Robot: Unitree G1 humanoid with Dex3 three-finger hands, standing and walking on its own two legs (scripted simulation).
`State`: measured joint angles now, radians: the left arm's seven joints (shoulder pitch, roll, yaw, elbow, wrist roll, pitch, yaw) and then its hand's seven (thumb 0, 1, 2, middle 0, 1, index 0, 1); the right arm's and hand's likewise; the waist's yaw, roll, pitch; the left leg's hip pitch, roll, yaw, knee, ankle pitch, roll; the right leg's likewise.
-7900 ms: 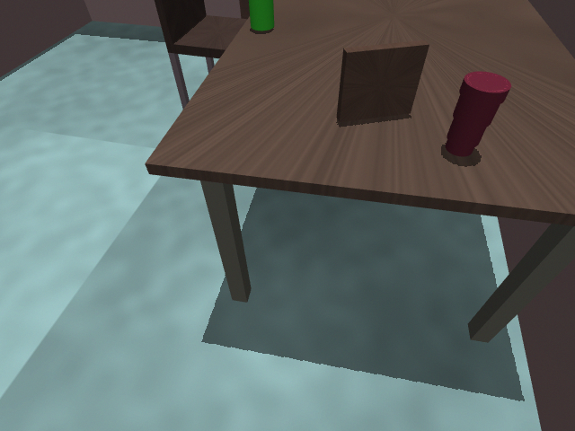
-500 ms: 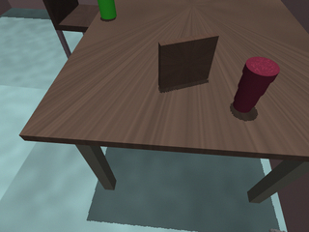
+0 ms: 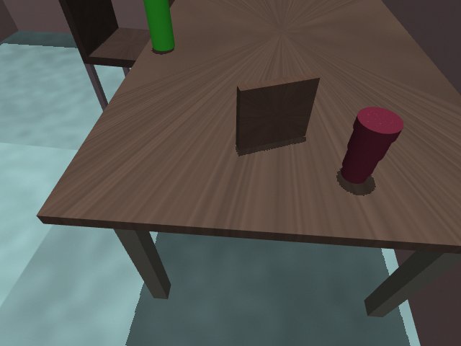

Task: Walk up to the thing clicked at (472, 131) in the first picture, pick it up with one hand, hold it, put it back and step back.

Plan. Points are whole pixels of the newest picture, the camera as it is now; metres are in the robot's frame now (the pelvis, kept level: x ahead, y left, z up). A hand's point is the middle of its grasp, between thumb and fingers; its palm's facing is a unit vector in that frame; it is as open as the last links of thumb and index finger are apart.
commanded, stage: walk up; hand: right
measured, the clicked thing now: (365, 149) +0.51 -0.25 +0.05
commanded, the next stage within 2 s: stand in 0.34 s
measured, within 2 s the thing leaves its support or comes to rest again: neither
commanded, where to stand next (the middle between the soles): +0.04 -0.02 m, yaw -2 degrees
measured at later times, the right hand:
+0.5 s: hand out of the picture +0.09 -0.25 -0.16, palm faces -0.04 +0.94 -0.34, open 7.4 cm
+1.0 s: hand out of the picture +0.12 -0.26 -0.15, palm faces -0.02 +0.94 -0.35, open 7.4 cm
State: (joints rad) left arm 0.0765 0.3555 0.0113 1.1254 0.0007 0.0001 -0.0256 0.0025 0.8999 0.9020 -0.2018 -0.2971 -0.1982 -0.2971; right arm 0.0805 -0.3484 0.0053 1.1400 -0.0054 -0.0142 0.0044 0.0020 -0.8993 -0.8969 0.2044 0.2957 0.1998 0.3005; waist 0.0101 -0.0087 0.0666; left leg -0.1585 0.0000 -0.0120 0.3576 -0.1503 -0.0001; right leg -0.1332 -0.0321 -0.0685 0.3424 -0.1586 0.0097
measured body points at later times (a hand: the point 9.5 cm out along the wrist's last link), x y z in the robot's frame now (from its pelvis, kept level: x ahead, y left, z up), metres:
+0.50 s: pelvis +0.01 +0.00 +0.00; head +0.02 +0.00 +0.45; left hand +0.07 +0.30 -0.13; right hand +0.09 -0.30 -0.13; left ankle +0.03 +0.12 -0.75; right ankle +0.02 -0.13 -0.75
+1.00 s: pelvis +0.04 -0.01 +0.00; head +0.05 -0.01 +0.45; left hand +0.13 +0.29 -0.13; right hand +0.12 -0.31 -0.13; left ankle +0.03 +0.12 -0.75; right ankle +0.02 -0.13 -0.75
